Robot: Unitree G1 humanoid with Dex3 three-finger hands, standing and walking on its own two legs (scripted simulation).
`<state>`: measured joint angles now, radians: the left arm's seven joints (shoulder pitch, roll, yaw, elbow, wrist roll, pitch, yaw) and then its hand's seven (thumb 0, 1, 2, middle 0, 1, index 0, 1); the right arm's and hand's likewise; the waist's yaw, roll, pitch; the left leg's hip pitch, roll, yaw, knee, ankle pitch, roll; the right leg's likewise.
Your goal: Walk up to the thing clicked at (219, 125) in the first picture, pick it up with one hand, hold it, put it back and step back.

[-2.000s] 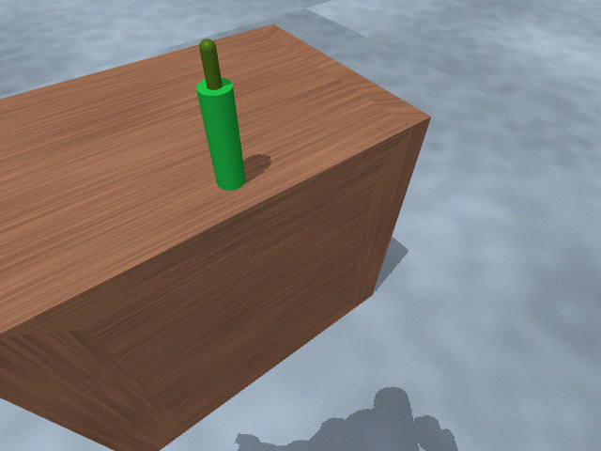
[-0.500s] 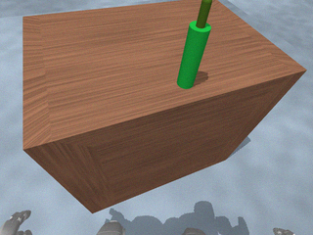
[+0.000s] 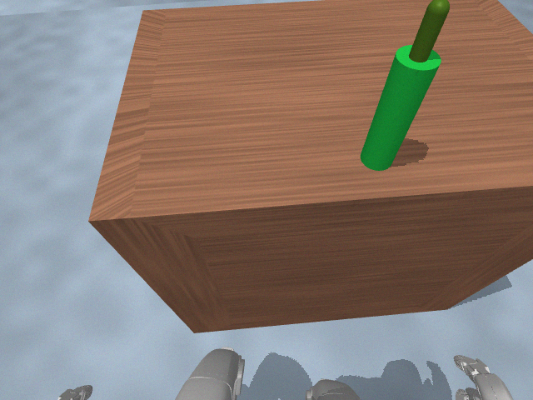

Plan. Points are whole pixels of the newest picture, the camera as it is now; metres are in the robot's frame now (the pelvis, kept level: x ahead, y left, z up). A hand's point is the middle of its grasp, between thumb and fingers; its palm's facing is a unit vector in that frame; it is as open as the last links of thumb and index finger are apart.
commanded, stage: walk up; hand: right
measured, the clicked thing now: (401, 97) +0.47 -0.17 +0.18
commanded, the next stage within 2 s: stand in 2.00 s
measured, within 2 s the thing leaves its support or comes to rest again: neither
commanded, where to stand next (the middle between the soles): +0.05 +0.02 m, yaw +7 degrees
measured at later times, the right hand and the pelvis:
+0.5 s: hand out of the picture +0.13 -0.24 -0.13, palm faces -0.17 +0.91 -0.38, open 7.4 cm; pelvis -0.03 +0.00 +0.00, yaw +7 degrees
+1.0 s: hand out of the picture +0.09 -0.23 -0.14, palm faces -0.17 +0.92 -0.36, open 7.4 cm; pelvis -0.03 +0.01 +0.01, yaw +10 degrees
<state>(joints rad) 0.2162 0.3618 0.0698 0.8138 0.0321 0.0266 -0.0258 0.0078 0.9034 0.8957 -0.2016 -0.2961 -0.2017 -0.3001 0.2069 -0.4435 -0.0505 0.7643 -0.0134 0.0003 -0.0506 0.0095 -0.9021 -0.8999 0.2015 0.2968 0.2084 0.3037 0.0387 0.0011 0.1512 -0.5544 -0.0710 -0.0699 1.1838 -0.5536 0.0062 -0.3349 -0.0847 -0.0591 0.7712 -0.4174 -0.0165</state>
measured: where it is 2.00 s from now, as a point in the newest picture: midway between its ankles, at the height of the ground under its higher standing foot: outside the picture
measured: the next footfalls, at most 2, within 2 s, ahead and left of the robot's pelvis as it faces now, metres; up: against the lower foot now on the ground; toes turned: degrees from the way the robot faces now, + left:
left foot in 0.20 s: +0.01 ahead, +0.15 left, +0.00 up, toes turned +8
right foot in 0.48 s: +0.06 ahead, -0.12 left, +0.00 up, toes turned +8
